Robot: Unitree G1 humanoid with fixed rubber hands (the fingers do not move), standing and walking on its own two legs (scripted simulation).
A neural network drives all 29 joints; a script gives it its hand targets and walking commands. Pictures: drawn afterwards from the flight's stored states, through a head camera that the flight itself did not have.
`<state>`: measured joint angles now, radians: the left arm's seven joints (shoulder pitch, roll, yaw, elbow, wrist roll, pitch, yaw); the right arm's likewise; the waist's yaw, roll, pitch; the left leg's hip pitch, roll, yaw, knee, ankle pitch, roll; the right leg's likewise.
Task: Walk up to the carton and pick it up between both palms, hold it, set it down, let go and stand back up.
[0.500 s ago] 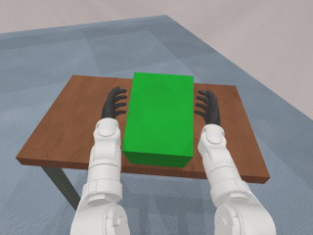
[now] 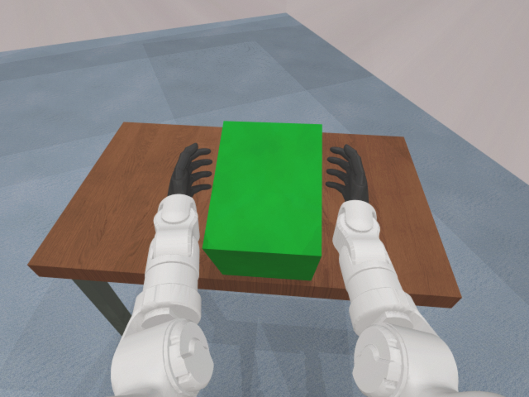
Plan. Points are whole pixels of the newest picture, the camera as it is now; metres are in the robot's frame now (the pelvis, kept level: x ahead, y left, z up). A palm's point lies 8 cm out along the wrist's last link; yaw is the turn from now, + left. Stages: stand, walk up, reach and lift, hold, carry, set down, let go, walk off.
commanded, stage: set down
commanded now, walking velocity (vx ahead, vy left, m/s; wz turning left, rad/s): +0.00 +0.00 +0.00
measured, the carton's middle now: (269, 204) +0.46 +0.00 +0.02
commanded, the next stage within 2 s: none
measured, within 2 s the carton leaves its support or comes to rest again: rests again in 1.30 s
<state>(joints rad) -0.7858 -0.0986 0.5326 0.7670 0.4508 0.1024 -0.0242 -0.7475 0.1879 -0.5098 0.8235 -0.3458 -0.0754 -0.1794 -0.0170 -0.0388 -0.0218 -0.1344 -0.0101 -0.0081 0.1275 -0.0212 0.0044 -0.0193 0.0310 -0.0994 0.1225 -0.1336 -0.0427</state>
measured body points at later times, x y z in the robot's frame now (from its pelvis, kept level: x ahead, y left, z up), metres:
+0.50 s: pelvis +0.00 +0.00 +0.00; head +0.04 +0.01 +0.45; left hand +0.44 +0.14 +0.11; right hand +0.43 -0.13 +0.10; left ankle +0.03 +0.12 -0.75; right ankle -0.04 -0.08 -0.75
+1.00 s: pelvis +0.00 +0.01 +0.00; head +0.06 +0.01 +0.45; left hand +0.45 +0.13 +0.10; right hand +0.43 -0.14 +0.10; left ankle +0.03 +0.12 -0.75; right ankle -0.04 -0.08 -0.75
